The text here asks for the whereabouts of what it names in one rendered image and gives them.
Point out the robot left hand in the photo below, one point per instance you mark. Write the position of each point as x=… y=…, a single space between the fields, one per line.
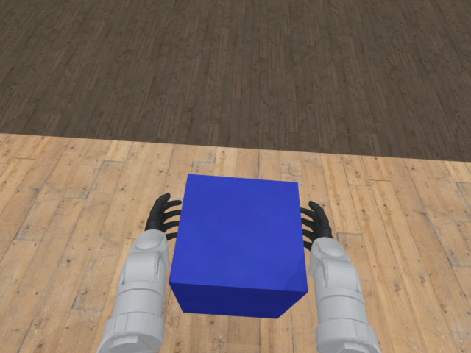
x=157 y=217

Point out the left robot forearm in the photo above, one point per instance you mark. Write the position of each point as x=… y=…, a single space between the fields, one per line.
x=136 y=322

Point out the carton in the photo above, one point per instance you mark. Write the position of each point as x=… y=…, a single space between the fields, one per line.
x=239 y=249

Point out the right robot forearm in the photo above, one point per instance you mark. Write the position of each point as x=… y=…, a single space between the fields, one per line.
x=343 y=325

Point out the robot right hand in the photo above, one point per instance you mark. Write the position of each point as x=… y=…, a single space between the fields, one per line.
x=319 y=225

